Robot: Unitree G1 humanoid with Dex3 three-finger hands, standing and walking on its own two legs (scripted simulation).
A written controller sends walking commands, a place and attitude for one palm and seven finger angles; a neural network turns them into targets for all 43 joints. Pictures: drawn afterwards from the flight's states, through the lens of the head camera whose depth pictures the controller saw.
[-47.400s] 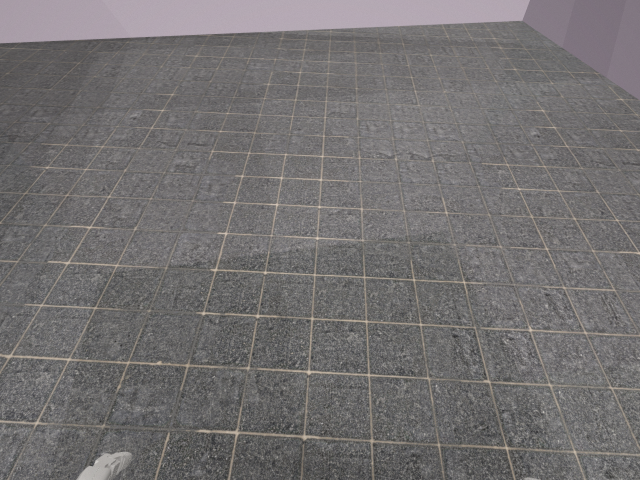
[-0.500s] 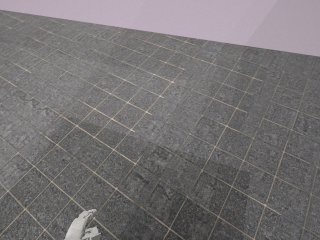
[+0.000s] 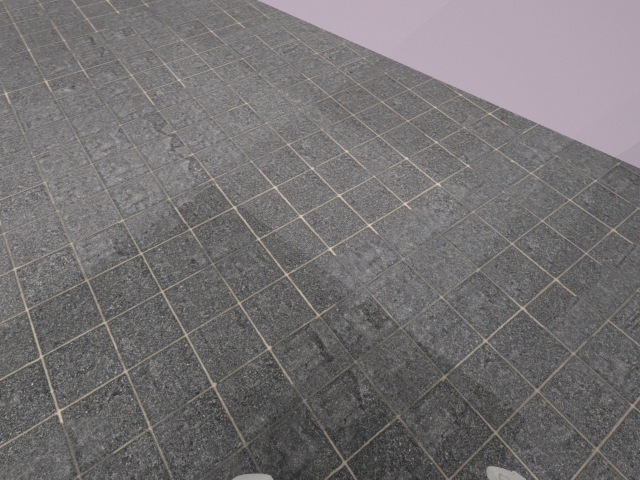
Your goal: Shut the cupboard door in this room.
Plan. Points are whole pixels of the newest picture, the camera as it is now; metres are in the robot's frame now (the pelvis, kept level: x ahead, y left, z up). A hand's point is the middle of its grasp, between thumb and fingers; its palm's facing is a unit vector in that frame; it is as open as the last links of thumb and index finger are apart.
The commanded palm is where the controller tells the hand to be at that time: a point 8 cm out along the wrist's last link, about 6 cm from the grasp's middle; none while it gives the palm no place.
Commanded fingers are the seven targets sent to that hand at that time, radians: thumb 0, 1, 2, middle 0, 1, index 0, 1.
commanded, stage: turn or walk to find it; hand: left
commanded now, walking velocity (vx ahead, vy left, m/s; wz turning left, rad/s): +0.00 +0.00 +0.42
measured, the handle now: out of the picture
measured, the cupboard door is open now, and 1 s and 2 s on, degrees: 44 44 44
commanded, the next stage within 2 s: none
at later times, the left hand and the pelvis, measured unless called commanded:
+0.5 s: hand out of the picture +0.09 +0.20 -0.15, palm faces +0.17 -0.95 -0.26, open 7.4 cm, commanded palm none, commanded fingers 0.00 0.90 0.90 -0.20 -0.30 -0.20 -0.30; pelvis +0.00 -0.02 +0.00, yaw +10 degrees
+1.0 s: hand out of the picture -0.08 +0.18 -0.16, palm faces +0.45 -0.85 -0.26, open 7.4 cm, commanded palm none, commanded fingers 0.00 0.90 0.90 -0.20 -0.30 -0.20 -0.30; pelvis -0.02 -0.02 +0.00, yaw +24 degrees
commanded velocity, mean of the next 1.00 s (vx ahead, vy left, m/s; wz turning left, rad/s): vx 0.00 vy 0.00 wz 0.42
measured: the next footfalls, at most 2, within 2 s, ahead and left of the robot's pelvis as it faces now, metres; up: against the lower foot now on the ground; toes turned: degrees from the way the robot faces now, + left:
left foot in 0.02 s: +0.03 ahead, +0.11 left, +0.00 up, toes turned +5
right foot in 0.52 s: +0.06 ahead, -0.12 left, +0.00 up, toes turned +6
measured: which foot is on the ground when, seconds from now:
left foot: up 0.00-0.00, down 0.02-0.52, up 0.54-1.00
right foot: down 0.00-0.02, up 0.04-0.50, down 0.52-1.00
